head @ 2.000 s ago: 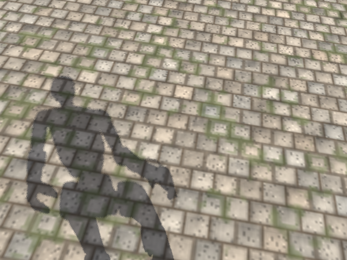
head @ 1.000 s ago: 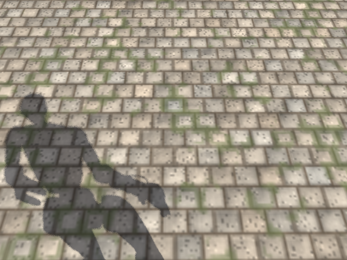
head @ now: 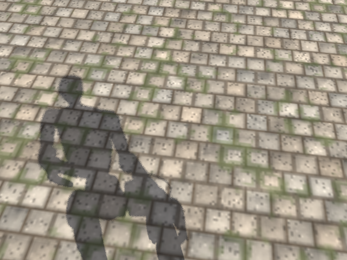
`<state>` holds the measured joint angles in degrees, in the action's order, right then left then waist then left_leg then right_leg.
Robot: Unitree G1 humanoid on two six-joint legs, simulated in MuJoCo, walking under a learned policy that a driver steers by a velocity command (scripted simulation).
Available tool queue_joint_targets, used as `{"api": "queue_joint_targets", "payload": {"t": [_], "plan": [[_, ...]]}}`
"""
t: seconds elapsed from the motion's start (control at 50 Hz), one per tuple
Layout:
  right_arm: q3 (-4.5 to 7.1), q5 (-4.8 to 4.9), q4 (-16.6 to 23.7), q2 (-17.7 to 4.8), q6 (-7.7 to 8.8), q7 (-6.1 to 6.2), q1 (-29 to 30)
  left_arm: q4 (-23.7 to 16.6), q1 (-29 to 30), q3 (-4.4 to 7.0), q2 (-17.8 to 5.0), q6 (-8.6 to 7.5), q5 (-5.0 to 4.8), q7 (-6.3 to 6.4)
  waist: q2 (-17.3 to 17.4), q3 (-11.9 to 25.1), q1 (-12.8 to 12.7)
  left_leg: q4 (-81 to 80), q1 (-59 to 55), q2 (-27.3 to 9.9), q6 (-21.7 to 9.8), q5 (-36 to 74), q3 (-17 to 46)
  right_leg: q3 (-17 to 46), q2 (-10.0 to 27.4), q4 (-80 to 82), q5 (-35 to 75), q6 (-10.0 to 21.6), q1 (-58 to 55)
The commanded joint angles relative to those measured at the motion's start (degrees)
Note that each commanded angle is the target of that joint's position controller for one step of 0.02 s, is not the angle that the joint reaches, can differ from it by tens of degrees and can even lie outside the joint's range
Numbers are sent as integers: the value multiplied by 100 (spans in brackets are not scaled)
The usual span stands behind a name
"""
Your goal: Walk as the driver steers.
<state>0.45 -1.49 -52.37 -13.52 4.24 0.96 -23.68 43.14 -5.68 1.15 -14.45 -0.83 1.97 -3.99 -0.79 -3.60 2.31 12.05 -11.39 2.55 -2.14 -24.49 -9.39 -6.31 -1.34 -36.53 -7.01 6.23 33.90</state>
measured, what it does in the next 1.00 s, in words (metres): walks ahead, turning right: right foot, then left foot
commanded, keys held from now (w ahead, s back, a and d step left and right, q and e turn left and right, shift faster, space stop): w+e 0.48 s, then w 0.52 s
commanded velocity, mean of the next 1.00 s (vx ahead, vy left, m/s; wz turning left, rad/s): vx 0.49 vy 0.00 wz -0.37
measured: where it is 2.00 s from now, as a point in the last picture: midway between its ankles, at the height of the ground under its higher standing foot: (217, 116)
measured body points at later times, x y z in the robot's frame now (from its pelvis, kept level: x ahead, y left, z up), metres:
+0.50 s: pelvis +0.29 -0.01 +0.02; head +0.32 -0.03 +0.47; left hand +0.33 +0.27 -0.10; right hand +0.44 -0.29 -0.07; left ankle +0.48 +0.08 -0.69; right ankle +0.15 -0.06 -0.72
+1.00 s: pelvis +0.55 -0.07 +0.02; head +0.58 -0.07 +0.47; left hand +0.82 +0.05 -0.08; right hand +0.40 -0.28 -0.11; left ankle +0.49 +0.06 -0.72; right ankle +0.63 -0.23 -0.69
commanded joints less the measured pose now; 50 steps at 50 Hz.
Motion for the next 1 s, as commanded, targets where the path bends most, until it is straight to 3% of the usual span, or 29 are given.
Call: {"api": "queue_joint_targets", "payload": {"t": [0.02, 0.04, 0.06, 0.08, 0.1, 0.12, 0.14, 0.16, 0.2, 0.26, 0.36, 0.46, 0.48, 0.52, 0.54, 0.56, 0.58, 0.6, 0.62, 0.64, 0.66, 0.7, 0.74, 0.78, 0.84, 0.9, 1.0], "plan": [[263, -43, 282, -1220, -25, 106, 175, 68, -1464, 242, -712, -110, 26, 99, 704, 920, -897, 2831, 699, -1566, -289, 7523, -42, -105, -548, 411, -431, 459, -2144], [252, -22, 391, -1216, -19, 74, 285, 277, -2237, 385, -1024, -124, 92, 186, 350, 1332, -1293, 4408, 1706, -1327, -250, 5942, -150, 582, -119, 794, -752, 724, -3435], [91, 63, 701, -433, 36, -74, -173, 201, -2169, 576, -1723, -79, 125, 274, -1186, 1871, -741, 6764, 4204, -245, 40, 345, -20, 3587, 1757, 869, -756, 1646, -5297], [179, 32, 862, -882, 89, -88, 394, 177, -2124, 605, -1636, -51, -170, 246, -555, 2268, -995, 7599, 5032, 123, 28, -344, 1190, 5233, 2035, 1739, -775, 2012, -5439], [158, 51, 1042, -908, 166, -113, 792, 193, -1747, 575, -1478, -41, -194, 293, -218, 1318, -825, 7273, 5398, -304, -21, 317, 1425, 4291, 1899, 1971, -638, 1765, -4700], [133, 50, 1058, -890, 224, -117, 828, 201, -1516, 504, -1172, -47, -186, 312, 157, 753, -605, 6725, 5196, -529, -24, 619, 1319, 3742, 1731, 2118, -148, 1545, -3859], [139, 3, 1014, -863, 187, -107, 831, 194, -1296, 450, -975, -81, -164, 329, 390, 375, -376, 6287, 4895, -685, 25, 657, 1300, 3257, 1432, 2199, 428, 1321, -3169], [129, -93, 1028, -838, 69, -112, 735, 201, -1161, 395, -832, -116, -174, 351, 366, 269, -179, 6018, 4549, -751, 128, 612, 1302, 2902, 1182, 2290, 829, 1226, -2671], [103, -179, 1023, -704, -144, -153, 576, 208, -1149, 378, -846, -227, -192, 331, 204, 328, -29, 5550, 4272, -811, 282, 589, 1200, 2490, 928, 2399, 1273, 1171, -2286], [82, -171, 1238, -624, -248, -189, 1051, 256, -1333, 428, -1023, -283, -192, 323, 25, 181, -111, 4760, 4513, -862, 474, 1159, 1009, 2273, 682, 2592, 1071, 1065, -2017], [73, -117, 1605, -640, -237, -209, 2177, 362, -1928, 460, -1051, -260, -212, 344, -203, 115, -593, 3368, 5007, -726, 560, 2294, 988, 2403, 551, 2421, 1135, 720, -2657], [35, -53, 1902, -684, -131, -246, 2872, 367, -2247, 486, -1128, -230, -119, 424, -317, 135, -831, 2480, 4914, -407, 436, 2215, 1005, 2740, 708, 1895, 1993, 659, -3333], [45, -42, 1916, -734, -108, -241, 2807, 333, -2168, 497, -1166, -229, -108, 450, -358, 152, -755, 2264, 4652, -363, 379, 2124, 1071, 2842, 760, 1791, 2065, 586, -3349], [104, -28, 1719, -880, -63, -202, 2142, 265, -1837, 496, -1219, -252, -97, 474, -442, 306, -410, 1835, 3528, -207, 182, 1826, 1024, 2803, 793, 1471, 2578, 352, -3124], [177, -28, 1506, -1015, -25, -146, 1507, 279, -1770, 484, -1225, -282, -99, 449, -353, 587, -136, 1651, 2704, -66, 56, 1700, 934, 2684, 655, 836, 3151, 234, -3063], [251, -76, 1317, -1178, 49, -76, 762, 315, -1767, 444, -1132, -326, -141, 400, -74, 1019, 242, 1395, 1629, -314, -126, 1778, 1075, 2358, 326, -236, 2975, 101, -2752], [334, -205, 1271, -1524, 90, 21, -174, 182, -1906, 311, -683, -383, -173, 381, 559, 1858, 507, 1273, 402, -1680, -421, 549, 2552, 1939, 27, -1838, 1157, 2, -2051], [475, -220, 1180, -2000, 0, 3, -50, 137, -2750, 262, -383, -353, -283, 361, 2011, 2158, -36, 472, -422, -2764, -1140, 246, 5335, 1392, -860, -3150, -2366, -209, -418], [415, -78, 1221, -1428, -53, -60, 317, 358, -2516, 287, -816, -271, -72, 422, 855, 1384, -115, 354, 243, -2575, -1107, -430, 5340, 1523, -342, -3570, -1975, -146, 107], [323, -23, 1270, -1007, -43, -96, 683, 304, -1982, 300, -843, -262, -43, 371, 310, 753, -112, 286, 962, -2282, -1013, -92, 4365, 1490, -194, -3453, -1443, -165, 36], [275, -51, 1222, -811, -23, -124, 837, 234, -1671, 274, -764, -264, -43, 336, 148, 490, -153, 206, 1390, -1991, -907, 697, 3626, 1429, -49, -3223, -1197, -192, -48], [240, -24, 1037, -733, 47, -122, 744, 211, -1553, 246, -665, -183, 17, 251, 569, 363, -270, 82, 1764, -1575, -766, 1803, 2723, 1325, 111, -2873, -1119, -259, -257], [248, 36, 855, -740, 157, -166, 480, 220, -1521, 217, -581, -128, 37, 216, 646, 428, -304, 43, 1746, -1498, -826, 2644, 2384, 1259, 73, -2732, -1080, -300, -265], [266, 79, 729, -786, 207, -180, 332, 147, -1242, 184, -524, -107, 63, 183, 639, 344, -311, -125, 1686, -1492, -904, 2816, 2142, 1166, 142, -2525, -857, -355, 47], [257, 97, 552, -731, 171, -175, 119, -94, -444, 96, -425, -122, 75, 137, 593, 108, -198, -380, 1654, -1371, -915, 2911, 1779, 826, 397, -1775, -270, -485, 443], [262, 112, 377, -756, 148, -185, -129, -288, 287, -37, -220, -163, 35, 103, 595, 31, -19, -379, 1717, -1187, -814, 3304, 1396, 461, 440, -665, 278, -538, 105], [302, 69, 105, -922, 91, -150, -480, -422, 782, -55, -334, -208, -22, 157, 601, -34, 74, -68, 1235, -1489, -752, 3868, 1408, 274, 291, 230, 162, -314, -379]]}}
